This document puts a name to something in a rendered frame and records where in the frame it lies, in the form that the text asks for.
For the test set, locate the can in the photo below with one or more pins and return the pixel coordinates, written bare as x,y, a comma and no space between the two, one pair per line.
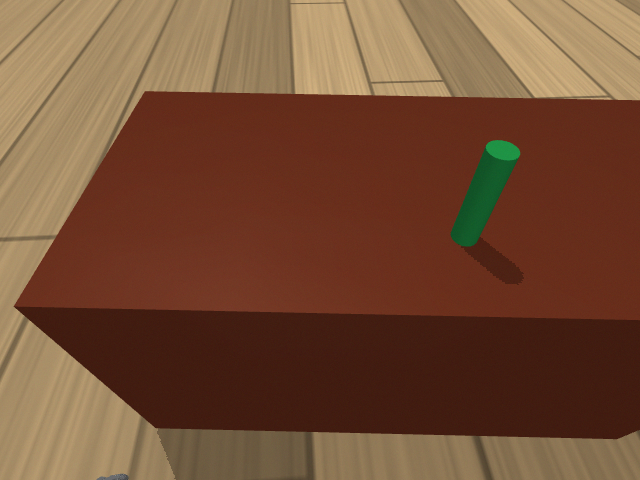
495,166

